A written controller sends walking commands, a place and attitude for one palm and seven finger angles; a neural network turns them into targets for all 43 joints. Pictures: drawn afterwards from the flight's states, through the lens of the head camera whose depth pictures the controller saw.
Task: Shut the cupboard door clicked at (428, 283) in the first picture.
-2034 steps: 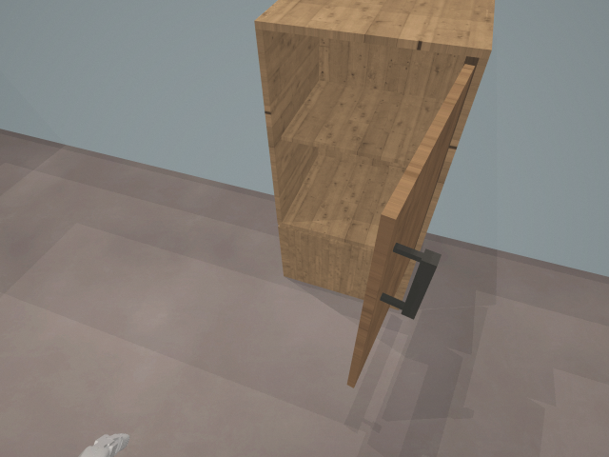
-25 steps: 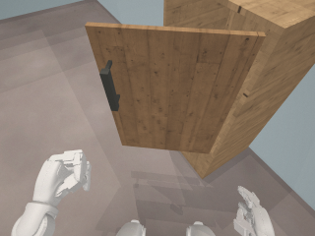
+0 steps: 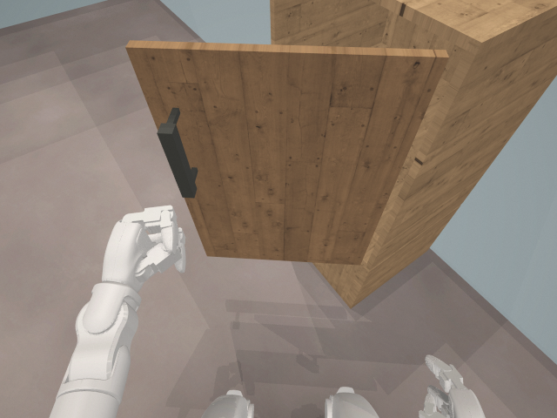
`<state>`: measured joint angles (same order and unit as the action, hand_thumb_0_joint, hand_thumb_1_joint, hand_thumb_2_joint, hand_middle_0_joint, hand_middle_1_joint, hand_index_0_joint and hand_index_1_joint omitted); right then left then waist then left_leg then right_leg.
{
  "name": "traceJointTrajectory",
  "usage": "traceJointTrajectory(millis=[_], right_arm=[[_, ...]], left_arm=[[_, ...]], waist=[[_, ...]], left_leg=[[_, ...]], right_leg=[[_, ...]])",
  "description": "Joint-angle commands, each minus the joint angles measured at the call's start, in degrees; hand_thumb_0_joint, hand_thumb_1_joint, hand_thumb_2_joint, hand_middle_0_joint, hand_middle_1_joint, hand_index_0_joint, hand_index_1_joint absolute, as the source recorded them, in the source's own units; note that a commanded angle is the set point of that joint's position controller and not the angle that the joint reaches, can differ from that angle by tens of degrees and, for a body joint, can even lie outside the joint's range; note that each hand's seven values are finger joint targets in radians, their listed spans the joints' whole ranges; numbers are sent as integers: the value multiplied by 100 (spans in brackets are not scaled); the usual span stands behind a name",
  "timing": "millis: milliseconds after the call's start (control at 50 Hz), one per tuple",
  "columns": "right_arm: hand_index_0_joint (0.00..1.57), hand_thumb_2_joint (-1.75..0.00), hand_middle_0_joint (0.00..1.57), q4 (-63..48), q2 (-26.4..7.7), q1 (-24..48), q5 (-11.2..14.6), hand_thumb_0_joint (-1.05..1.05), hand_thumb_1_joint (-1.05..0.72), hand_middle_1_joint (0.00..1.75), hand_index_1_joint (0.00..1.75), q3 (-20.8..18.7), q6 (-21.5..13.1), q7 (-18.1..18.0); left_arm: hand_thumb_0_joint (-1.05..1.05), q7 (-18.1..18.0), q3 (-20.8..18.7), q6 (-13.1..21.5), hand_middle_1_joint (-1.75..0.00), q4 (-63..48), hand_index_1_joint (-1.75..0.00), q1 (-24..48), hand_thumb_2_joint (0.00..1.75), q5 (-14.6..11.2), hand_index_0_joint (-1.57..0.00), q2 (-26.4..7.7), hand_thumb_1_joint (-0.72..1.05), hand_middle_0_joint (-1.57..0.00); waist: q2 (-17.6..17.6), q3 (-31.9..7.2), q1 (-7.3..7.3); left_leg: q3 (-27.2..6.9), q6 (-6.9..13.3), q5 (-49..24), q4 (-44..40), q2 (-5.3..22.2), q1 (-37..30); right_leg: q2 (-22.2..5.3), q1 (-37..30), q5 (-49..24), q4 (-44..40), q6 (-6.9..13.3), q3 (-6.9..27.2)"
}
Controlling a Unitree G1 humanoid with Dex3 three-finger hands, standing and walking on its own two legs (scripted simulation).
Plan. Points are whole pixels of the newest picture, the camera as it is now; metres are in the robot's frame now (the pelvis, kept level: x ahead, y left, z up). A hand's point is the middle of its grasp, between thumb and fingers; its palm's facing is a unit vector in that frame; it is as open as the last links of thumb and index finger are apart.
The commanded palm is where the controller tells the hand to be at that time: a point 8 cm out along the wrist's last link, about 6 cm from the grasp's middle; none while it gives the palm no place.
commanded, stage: bring the fist close to the handle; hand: left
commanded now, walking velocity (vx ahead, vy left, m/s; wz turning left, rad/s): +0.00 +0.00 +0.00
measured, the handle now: (182, 155) +0.51 +0.18 +0.06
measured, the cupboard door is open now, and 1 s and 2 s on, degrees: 51 51 38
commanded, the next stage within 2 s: push the door shut along its arc in 0.78 s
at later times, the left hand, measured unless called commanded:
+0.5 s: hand (202, 194) +0.42 +0.13 +0.07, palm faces -0.07 -1.00 -0.02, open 3.1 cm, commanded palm +0.39 +0.19 +0.07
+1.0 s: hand (206, 197) +0.42 +0.13 +0.06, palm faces -0.08 -1.00 -0.04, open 3.1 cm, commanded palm +0.40 +0.19 +0.07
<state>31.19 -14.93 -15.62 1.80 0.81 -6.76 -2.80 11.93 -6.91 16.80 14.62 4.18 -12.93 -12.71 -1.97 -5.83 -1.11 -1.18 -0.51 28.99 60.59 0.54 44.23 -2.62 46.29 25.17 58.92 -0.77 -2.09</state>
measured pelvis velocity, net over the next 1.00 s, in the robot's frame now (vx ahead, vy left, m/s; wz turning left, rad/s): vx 0.00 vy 0.00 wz -0.02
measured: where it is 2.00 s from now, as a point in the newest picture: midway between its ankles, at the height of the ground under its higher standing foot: outside the picture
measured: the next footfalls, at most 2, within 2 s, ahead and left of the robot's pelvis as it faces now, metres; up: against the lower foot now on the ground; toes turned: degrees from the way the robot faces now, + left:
none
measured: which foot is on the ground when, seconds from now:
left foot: down 0.00-1.00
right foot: down 0.00-1.00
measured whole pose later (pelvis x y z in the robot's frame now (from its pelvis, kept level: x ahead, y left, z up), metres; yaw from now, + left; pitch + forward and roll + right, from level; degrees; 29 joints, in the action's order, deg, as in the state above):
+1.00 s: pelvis +0.00 +0.00 +0.00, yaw -1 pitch +15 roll +0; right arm 34.6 -14.9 -16.2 1.3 -0.2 -2.2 -1.5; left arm 10.3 -11.3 23.0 45.2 30.4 -8.6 -13.5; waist -1.5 -5.7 -3.3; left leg 0.1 -0.6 27.7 59.1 0.9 46.9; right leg -2.1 49.9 23.7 58.1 -0.7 -0.8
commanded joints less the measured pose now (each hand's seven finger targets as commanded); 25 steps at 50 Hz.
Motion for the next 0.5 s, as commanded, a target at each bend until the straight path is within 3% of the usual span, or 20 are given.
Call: traceJointTrajectory(millis=[0, 60, 100, 120, 140, 200, 240, 300, 340, 360, 400, 460, 480], right_arm=[[20, -90, 20, -686, -719, 86, -21, 0, -90, 30, 30, -294, -240, -46], [20, -90, 20, -585, -714, 55, -8, 0, -90, 30, 30, -296, -168, -39], [20, -90, 20, -555, -726, 6, -22, 0, -90, 30, 30, -312, -138, -47], [20, -90, 20, -552, -714, 13, -24, 0, -90, 30, 30, -312, -124, -37], [20, -90, 20, -534, -699, -3, -15, 0, -90, 30, 30, -307, -114, -30], [20, -90, 20, -382, -749, -121, -21, 0, -90, 30, 30, -329, -68, -39], [20, -90, 20, -351, -740, -155, -19, 0, -90, 30, 30, -334, -34, -23], [20, -90, 20, -297, -746, -273, -34, 0, -90, 30, 30, -356, 1, -9], [20, -90, 20, -227, -757, -337, -34, 0, -90, 30, 30, -361, 48, 7], [20, -90, 20, -193, -753, -357, -37, 0, -90, 30, 30, -366, 61, 9], [20, -90, 20, -217, -796, -429, -66, 0, -90, 30, 30, -383, 93, 31], [20, -90, 20, -268, -749, -444, -68, 0, -90, 30, 30, -381, 156, 91], [20, -90, 20, -294, -772, -475, -66, 0, -90, 30, 30, -398, 181, 100]], left_arm=[[0, -72, -547, 473, -150, -740, -150, 1707, 90, -79, -130, -908, 90, -130], [0, -109, -565, 501, -150, -301, -150, 2295, 90, -30, -130, -901, 90, -130], [0, -123, -680, 579, -150, -171, -150, 2561, 90, -12, -130, -1043, 90, -130], [0, -107, -608, 600, -150, -102, -150, 2594, 90, 0, -130, -943, 90, -130], [0, -87, -518, 610, -150, 10, -150, 2779, 90, 2, -130, -866, 90, -130], [0, -75, -680, 664, -150, 459, -150, 3261, 90, 35, -130, -1096, 90, -130], [0, -58, -618, 676, -150, 690, -150, 3571, 90, 56, -130, -1023, 90, -130], [0, -82, -574, 695, -150, 964, -150, 3979, 90, 111, -130, -972, 90, -130], [0, -113, -580, 698, -150, 1269, -150, 4255, 90, 134, -130, -974, 90, -130], [0, -135, -590, 717, -150, 1422, -150, 4457, 90, 159, -130, -978, 90, -130], [0, -175, -888, 765, -150, 1564, -150, 4317, 90, 197, -130, -1269, 90, -130], [0, -168, -791, 815, -150, 1601, -150, 4181, 90, 192, -130, -1075, 90, -130], [0, -179, -917, 832, -150, 1597, -150, 4055, 90, 207, -130, -1204, 90, -130]], waist=[[216, -1651, -19], [307, -1567, -107], [309, -1776, -73], [266, -1933, -63], [157, -1905, -102], [305, -1919, -178], [285, -1949, -218], [49, -2138, -237], [278, -2100, -315], [202, -2064, -323], [157, -2284, -174], [196, -2366, -151], [271, -2405, -96]], left_leg=[[80, 105, -1317, -991, -100, -390], [108, 110, -1216, -982, -96, -342], [131, 118, -1295, -967, -97, -331], [140, 119, -1423, -967, -105, -403], [148, 111, -1471, -954, -98, -428], [138, 120, -1419, -900, -83, -352], [139, 111, -1470, -900, -82, -346], [118, 109, -1707, -870, -81, -525], [111, 107, -1620, -861, -66, -427], [128, 103, -1554, -854, -74, -381], [136, 112, -1660, -862, -94, -382], [189, 104, -1807, -894, -91, -391], [183, 99, -1855, -912, -80, -387]], right_leg=[[201, -1435, -1183, -769, 168, 39], [190, -1345, -1127, -824, 153, 71], [183, -1532, -1230, -806, 153, 123], [172, -1604, -1419, -777, 157, 123], [177, -1543, -1495, -765, 161, 111], [184, -1489, -1476, -775, 142, 141], [174, -1468, -1582, -752, 139, 135], [202, -1368, -1795, -680, 166, 95], [199, -1319, -1745, -701, 139, 89], [195, -1273, -1691, -707, 139, 103], [216, -1442, -1784, -667, 167, 115], [213, -1578, -2009, -658, 160, 109], [226, -1626, -2048, -638, 171, 100]])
